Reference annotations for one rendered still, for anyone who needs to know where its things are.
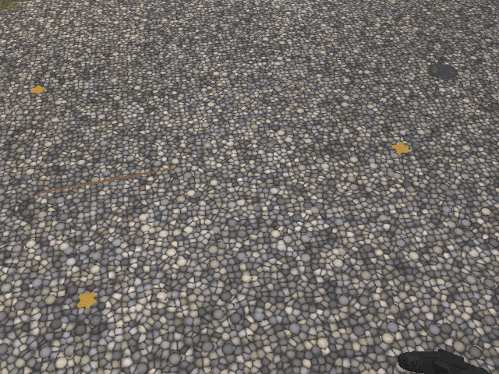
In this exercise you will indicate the right robot hand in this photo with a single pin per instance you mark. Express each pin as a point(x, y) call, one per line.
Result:
point(437, 362)

